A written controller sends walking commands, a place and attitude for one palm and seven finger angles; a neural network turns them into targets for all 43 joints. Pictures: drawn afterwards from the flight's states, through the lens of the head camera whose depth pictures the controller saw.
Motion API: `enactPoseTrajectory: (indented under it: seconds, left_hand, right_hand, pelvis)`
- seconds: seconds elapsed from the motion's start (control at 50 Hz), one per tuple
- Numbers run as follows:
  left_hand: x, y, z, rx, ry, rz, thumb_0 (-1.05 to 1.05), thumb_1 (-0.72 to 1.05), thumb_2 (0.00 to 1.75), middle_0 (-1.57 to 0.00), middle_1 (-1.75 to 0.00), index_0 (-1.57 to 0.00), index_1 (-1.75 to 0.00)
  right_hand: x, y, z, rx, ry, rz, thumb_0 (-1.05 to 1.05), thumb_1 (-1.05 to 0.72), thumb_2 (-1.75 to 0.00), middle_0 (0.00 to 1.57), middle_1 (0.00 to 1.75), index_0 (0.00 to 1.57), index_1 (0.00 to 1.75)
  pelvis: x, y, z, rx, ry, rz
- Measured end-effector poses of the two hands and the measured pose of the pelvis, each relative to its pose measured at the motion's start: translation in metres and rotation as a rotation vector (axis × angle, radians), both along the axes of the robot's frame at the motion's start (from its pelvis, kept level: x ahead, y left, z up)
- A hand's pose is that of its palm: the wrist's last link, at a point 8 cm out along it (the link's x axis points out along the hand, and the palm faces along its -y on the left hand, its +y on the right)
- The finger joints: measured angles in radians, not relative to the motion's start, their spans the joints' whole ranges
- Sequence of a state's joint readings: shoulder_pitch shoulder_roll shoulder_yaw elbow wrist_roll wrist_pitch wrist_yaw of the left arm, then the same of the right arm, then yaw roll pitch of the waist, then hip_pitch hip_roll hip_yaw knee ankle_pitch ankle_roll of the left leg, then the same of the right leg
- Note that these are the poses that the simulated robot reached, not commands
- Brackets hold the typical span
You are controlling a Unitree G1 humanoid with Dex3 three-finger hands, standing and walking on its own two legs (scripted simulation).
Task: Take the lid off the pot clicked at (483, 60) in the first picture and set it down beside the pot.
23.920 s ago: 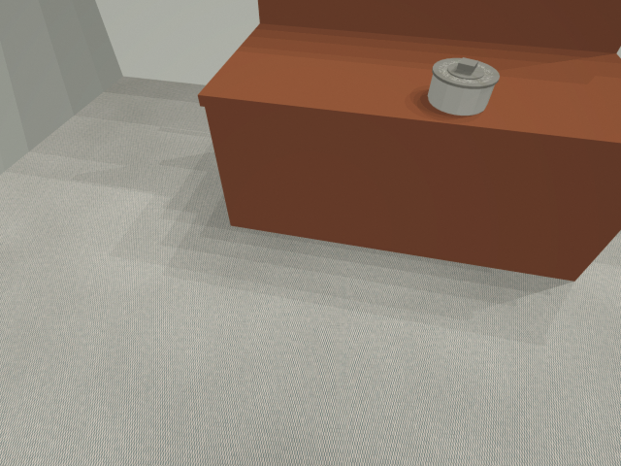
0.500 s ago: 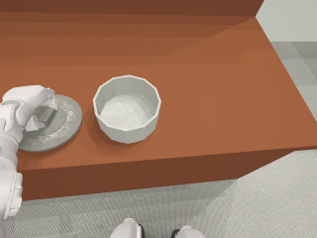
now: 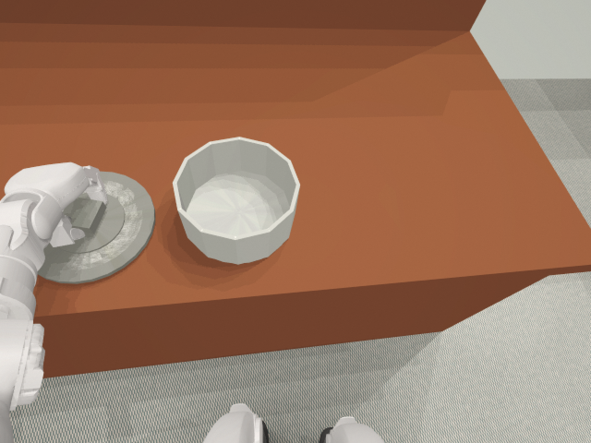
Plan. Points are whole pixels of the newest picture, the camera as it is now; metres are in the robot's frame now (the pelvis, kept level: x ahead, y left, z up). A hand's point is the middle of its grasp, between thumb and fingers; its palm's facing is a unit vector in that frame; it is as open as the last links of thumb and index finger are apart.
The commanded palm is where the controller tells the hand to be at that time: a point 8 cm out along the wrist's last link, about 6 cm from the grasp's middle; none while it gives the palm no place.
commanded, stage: open the fingers wide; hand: left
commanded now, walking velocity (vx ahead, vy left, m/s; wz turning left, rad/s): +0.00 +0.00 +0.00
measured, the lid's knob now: (82, 215) +0.44 +0.32 -0.04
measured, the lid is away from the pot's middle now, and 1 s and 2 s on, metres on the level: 0.24 0.24 0.24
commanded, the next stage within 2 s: raise the empty hand in 0.72 s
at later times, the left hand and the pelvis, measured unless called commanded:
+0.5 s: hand (63, 220) +0.42 +0.33 -0.02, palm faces -0.46 -0.13 -0.88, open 10.3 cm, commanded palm +0.44 +0.31 +0.04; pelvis +0.01 +0.00 +0.00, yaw +0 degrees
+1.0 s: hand (63, 215) +0.42 +0.32 -0.01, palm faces -0.41 -0.13 -0.91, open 11.0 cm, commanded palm +0.44 +0.31 +0.06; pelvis +0.01 +0.01 +0.01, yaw +1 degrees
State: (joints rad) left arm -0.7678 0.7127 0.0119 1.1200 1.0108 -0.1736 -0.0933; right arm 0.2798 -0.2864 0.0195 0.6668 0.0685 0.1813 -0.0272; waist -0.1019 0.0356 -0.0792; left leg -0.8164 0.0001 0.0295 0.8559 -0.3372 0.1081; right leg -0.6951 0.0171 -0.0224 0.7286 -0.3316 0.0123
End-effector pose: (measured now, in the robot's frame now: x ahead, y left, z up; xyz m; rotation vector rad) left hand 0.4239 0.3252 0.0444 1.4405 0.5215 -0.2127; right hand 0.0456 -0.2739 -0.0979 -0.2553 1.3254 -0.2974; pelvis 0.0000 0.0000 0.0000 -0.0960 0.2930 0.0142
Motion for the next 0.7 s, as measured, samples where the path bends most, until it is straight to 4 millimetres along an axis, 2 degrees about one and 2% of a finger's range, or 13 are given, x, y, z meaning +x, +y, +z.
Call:
enactPoseTrajectory:
  seconds: [0.24,0.46,0.7]
  left_hand:
    - [0.0015,0.0054,-0.0018,0.012,0.009,-0.006,0.00,0.16,0.82,-0.60,-0.97,-0.53,-0.92]
    - [0.0022,0.0071,-0.0005,0.006,0.006,-0.017,0.00,0.07,0.71,-0.49,-0.95,-0.43,-0.89]
    - [-0.0007,0.0075,-0.0046,0.002,0.004,-0.013,0.00,0.01,0.64,-0.38,-0.90,-0.37,-0.87]
  right_hand:
    - [-0.0022,-0.0020,0.0020,-0.018,0.021,0.002,0.00,-0.90,-0.90,0.20,0.30,0.20,0.30]
    - [-0.0051,0.0003,0.0026,-0.013,0.043,-0.011,0.00,-0.90,-0.90,0.20,0.30,0.20,0.30]
    - [0.0024,0.0060,0.0025,0.000,0.028,-0.001,0.00,-0.90,-0.90,0.20,0.30,0.20,0.30]
  pelvis:
    - [0.0021,0.0019,-0.0002,-0.004,0.006,0.004]
    - [0.0058,0.0044,0.0012,-0.007,0.003,0.005]
    - [0.0064,0.0071,0.0022,-0.007,-0.001,0.006]
